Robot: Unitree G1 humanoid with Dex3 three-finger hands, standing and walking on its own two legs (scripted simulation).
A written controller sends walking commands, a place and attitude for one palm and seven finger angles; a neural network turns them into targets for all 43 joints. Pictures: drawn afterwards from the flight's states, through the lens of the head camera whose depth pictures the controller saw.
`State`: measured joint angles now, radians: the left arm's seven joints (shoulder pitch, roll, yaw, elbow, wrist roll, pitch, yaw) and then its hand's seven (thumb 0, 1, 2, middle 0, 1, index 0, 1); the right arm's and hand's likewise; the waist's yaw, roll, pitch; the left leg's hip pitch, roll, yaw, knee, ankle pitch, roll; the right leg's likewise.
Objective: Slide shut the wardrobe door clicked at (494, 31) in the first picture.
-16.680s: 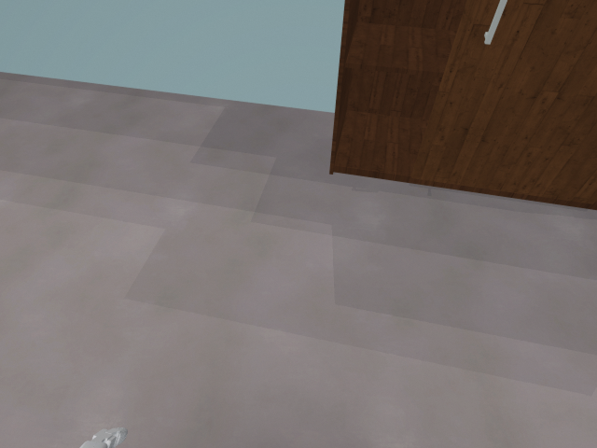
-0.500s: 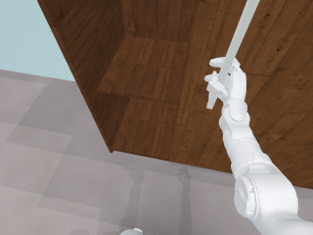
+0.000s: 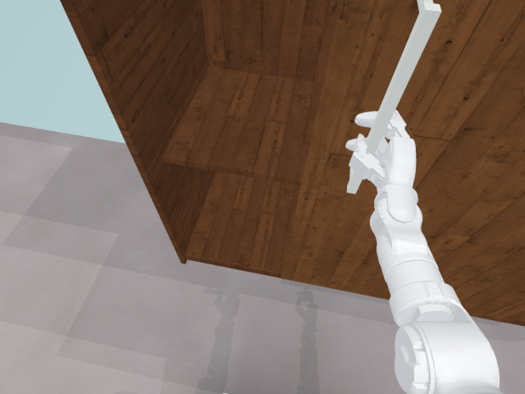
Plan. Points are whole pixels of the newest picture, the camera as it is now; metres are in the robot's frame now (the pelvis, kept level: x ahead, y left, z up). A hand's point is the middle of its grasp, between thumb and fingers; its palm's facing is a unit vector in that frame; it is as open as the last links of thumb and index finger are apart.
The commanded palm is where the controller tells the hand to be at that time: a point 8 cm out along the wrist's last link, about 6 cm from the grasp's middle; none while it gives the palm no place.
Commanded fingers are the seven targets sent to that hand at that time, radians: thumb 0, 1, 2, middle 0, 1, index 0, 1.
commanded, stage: tug the door sideways, standing still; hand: right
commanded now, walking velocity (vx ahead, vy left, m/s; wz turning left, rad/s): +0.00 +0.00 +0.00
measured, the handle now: (379, 115) +0.52 -0.08 +0.14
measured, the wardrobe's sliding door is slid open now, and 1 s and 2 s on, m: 0.38 0.38 0.38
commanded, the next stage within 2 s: step sideways, sliding the door along in 1.02 s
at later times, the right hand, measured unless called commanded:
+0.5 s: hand (355, 157) +0.46 -0.05 +0.10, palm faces +0.03 +1.00 -0.01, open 5.4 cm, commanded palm +0.44 -0.06 +0.10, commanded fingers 0.00 -0.90 -0.90 0.45 1.40 0.45 1.40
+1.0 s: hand (353, 158) +0.46 -0.05 +0.10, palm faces +0.04 +1.00 -0.03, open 5.5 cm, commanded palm +0.44 -0.05 +0.10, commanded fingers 0.00 -0.90 -0.90 0.45 1.40 0.45 1.40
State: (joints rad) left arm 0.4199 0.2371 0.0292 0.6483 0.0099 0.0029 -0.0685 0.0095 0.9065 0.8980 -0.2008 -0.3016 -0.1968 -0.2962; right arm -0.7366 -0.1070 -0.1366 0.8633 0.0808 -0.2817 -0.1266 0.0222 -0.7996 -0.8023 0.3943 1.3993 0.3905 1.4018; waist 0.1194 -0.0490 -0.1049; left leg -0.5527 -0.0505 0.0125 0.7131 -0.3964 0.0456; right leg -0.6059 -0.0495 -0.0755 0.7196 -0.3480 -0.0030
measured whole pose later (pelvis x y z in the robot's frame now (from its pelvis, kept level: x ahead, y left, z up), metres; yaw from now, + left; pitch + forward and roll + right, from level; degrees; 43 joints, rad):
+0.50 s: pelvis +0.00 +0.00 +0.00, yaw -3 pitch +14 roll +0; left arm 0.36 0.23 0.04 0.69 0.02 -0.03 -0.08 0.01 0.91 0.90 -0.20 -0.30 -0.20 -0.30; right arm -0.81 -0.05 -0.01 0.91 0.11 -0.27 -0.20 0.02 -0.79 -0.83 0.38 1.40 0.37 1.40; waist 0.08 -0.05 -0.10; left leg -0.55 -0.03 0.07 0.73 -0.42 0.05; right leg -0.63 -0.02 -0.02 0.75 -0.35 0.00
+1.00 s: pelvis -0.01 -0.01 -0.01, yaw -4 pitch +15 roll +1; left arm 0.40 0.22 0.04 0.72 0.03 -0.05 -0.10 0.01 0.91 0.90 -0.20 -0.30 -0.20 -0.30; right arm -0.89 -0.04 0.06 0.97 0.11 -0.29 -0.28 0.01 -0.81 -0.82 0.36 1.40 0.30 1.40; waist 0.08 -0.06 -0.10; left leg -0.61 -0.02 0.08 0.77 -0.43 0.03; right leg -0.70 -0.01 -0.01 0.80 -0.36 -0.02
